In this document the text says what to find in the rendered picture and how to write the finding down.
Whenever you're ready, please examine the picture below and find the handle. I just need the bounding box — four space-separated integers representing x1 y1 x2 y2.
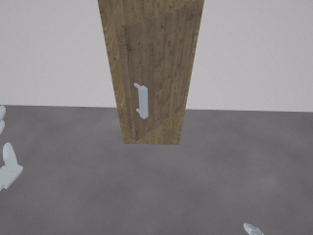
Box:
134 83 149 119

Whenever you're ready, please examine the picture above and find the left robot hand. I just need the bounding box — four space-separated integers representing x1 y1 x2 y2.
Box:
0 105 23 191

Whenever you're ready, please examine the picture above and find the cupboard door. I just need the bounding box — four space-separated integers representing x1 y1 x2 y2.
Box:
116 3 200 144

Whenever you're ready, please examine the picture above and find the right robot hand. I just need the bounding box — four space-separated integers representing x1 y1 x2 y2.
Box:
244 222 264 235

